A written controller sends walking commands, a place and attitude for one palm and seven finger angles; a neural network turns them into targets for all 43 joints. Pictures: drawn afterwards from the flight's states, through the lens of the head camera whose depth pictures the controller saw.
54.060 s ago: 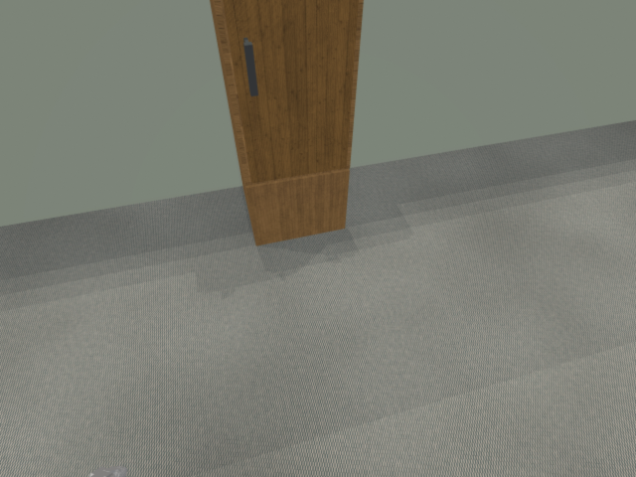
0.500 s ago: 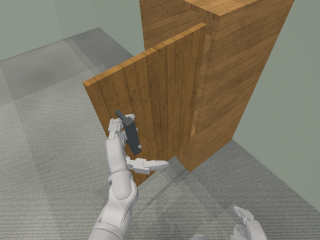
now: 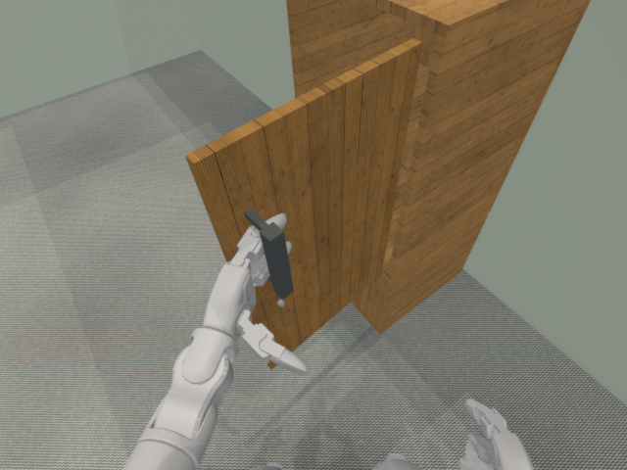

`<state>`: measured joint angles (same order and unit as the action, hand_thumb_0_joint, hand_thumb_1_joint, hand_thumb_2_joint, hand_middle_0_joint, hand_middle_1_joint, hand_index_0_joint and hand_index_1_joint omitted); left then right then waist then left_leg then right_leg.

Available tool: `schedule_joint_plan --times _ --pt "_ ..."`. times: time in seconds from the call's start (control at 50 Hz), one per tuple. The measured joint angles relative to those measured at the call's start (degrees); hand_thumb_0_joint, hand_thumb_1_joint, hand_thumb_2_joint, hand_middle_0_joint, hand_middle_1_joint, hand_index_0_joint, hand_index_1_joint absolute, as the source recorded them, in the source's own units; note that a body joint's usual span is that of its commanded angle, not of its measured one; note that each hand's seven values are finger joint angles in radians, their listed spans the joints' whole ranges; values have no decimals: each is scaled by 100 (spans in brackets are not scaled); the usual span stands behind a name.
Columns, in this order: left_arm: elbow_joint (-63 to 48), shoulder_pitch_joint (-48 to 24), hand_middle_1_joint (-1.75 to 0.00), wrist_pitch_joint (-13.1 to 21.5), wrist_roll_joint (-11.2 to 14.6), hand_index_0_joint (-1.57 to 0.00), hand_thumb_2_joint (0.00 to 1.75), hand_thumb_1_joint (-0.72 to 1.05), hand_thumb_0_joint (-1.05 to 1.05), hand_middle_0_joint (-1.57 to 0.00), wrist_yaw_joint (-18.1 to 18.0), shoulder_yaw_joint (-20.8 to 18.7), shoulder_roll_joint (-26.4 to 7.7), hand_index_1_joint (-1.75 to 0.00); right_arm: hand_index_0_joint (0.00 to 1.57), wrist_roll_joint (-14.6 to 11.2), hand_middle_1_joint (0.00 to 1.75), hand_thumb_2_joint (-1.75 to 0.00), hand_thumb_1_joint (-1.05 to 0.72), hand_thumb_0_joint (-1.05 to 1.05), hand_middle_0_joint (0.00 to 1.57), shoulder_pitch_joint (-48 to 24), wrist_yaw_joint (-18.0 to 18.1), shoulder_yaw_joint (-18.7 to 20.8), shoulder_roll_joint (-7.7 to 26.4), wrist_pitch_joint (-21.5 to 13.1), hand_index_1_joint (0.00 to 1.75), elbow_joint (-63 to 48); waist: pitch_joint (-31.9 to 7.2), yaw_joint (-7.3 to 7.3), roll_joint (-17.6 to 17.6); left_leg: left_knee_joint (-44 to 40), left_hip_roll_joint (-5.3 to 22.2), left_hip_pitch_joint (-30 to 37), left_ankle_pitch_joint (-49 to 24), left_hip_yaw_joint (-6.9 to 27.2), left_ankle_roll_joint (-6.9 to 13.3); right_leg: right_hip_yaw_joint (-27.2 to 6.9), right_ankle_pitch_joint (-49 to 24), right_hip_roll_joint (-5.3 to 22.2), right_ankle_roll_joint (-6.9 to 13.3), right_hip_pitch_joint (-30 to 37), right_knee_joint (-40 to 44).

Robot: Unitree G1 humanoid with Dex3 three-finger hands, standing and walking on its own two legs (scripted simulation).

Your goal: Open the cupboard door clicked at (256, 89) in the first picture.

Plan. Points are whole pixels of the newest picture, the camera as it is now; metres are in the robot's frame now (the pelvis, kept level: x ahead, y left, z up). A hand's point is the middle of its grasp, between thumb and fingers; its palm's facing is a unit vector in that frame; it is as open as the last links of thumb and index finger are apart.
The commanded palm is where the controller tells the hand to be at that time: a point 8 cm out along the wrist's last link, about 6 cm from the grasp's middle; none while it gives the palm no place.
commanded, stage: slide the hand sideways off the handle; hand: left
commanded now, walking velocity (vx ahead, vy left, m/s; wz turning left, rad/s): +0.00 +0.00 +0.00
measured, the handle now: (269, 255) +0.38 +0.09 +0.06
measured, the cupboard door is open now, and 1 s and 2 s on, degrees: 96 96 96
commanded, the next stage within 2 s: draw the hand back to the body in 0.98 s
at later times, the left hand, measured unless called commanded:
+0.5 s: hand (249, 331) +0.27 +0.10 +0.06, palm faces -0.13 -0.99 -0.03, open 16.3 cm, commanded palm +0.25 +0.16 +0.06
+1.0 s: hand (206, 364) +0.23 +0.14 +0.05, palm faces -0.11 -0.99 -0.05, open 16.3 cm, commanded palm +0.21 +0.20 +0.06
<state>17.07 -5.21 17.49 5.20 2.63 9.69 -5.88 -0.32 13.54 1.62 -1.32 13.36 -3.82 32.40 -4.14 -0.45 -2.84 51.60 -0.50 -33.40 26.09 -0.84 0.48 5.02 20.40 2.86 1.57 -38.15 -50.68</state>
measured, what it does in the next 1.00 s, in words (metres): stands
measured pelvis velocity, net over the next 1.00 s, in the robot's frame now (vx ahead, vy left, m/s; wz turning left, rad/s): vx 0.03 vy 0.00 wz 0.00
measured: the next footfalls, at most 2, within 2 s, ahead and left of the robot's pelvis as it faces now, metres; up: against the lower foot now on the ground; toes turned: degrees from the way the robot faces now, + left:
none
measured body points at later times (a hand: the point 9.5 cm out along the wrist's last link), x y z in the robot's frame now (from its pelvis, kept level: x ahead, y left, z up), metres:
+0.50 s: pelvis +0.02 +0.01 -0.01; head +0.07 -0.01 +0.44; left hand +0.27 +0.15 +0.06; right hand +0.20 -0.22 -0.09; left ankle +0.00 +0.11 -0.69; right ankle +0.05 -0.11 -0.69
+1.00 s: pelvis +0.03 +0.00 -0.02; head +0.08 -0.01 +0.43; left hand +0.23 +0.19 +0.06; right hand +0.21 -0.23 -0.09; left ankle +0.00 +0.11 -0.69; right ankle +0.05 -0.11 -0.69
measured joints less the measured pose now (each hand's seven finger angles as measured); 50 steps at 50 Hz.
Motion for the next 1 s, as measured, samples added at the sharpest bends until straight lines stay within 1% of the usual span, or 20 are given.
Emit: schedule_joint_plan --times 0.02,0.06,0.14,0.2,0.26,0.32,0.4,0.46,0.58,0.7,0.88,1.0 --pt "-25 18 -36 -66 101 -13 30 -50 -2 -21 58 -21 49 -37 20 -26 30 -90 -91 1 20 17 -4 -7 17 -41 30 -21 1 5 4 -27 -9 17 -11 -12 8 -13 -11 7 -12 11 22" --pt "-139 113 -34 -158 142 -13 30 -50 -2 -19 5 -69 186 -35 20 -35 30 -90 -91 1 20 55 -39 -5 28 -110 30 -82 -14 14 32 -71 -22 31 -27 -46 24 -47 -27 16 -30 5 45" --pt "-549 512 -32 -159 -77 -14 30 -50 -1 -16 -226 -86 358 -32 20 16 30 -90 -91 1 20 119 -159 14 -2 -167 30 -238 -84 36 101 -71 -24 9 7 -121 45 -125 -1 11 -51 -65 4" --pt "-857 832 -31 -129 -229 -14 30 -50 -1 -14 -248 -46 326 -31 20 41 30 -90 -91 1 20 123 -202 10 -36 -145 30 -325 -99 43 141 -8 -7 -13 70 -149 51 -153 50 -8 -56 -103 -62" --pt "-1100 1104 -31 -171 -267 -15 30 -50 -1 -14 -191 -49 211 -31 20 41 30 -90 -91 1 20 94 -184 -3 -59 -111 30 -376 -87 43 144 60 12 -27 132 -147 50 -152 97 -25 -56 -113 -112" --pt "-1333 1362 -30 -224 -192 -15 30 -50 -2 -15 -134 -133 100 -31 20 31 30 -90 -91 1 20 65 -140 -15 -75 -113 30 -409 -74 31 126 102 28 -32 176 -128 47 -133 131 -39 -55 -104 -130" --pt "-1620 1647 -31 -209 -84 -15 30 -50 -2 -16 -4 -236 -20 -30 20 15 30 -90 -91 1 20 47 -98 -30 -72 -193 30 -432 -87 8 88 164 34 -82 227 -77 44 -84 179 -39 -58 -121 -158" --pt "-1829 1836 -31 -187 -34 -15 30 -50 -2 -17 106 -284 -56 -30 20 5 30 -90 -91 1 20 39 -85 -33 -64 -260 30 -459 -108 -7 71 223 35 -134 272 -48 40 -57 224 -36 -57 -157 -202" --pt "-2171 2185 -31 -259 27 -16 30 -50 -2 -16 311 -388 -124 -31 20 -4 30 -90 -91 1 20 50 -52 -44 -44 -319 30 -539 -152 -25 52 308 37 -201 353 -16 34 -29 314 -34 -57 -214 -286" --pt "-2471 2552 -31 -300 172 -17 30 -50 -2 -17 517 -561 -229 -31 20 -17 30 -90 -91 1 20 83 -18 -41 -36 -342 30 -619 -187 -7 54 369 60 -236 422 2 18 -12 380 -54 -46 -246 -341" --pt "-2862 3203 -30 -173 382 -17 30 -50 -1 -16 743 -923 -379 -31 20 -39 30 -90 -91 1 20 199 14 4 22 -400 30 -722 -244 -4 49 545 93 -353 531 59 -4 42 476 -79 -27 -332 -473" --pt "-2953 3340 -30 -116 550 -16 30 -50 -2 -16 972 -1084 -505 -31 20 -62 30 -90 -91 1 20 195 64 23 73 -466 30 -713 -245 -11 23 740 103 -511 597 113 -8 92 524 -79 -21 -448 -608"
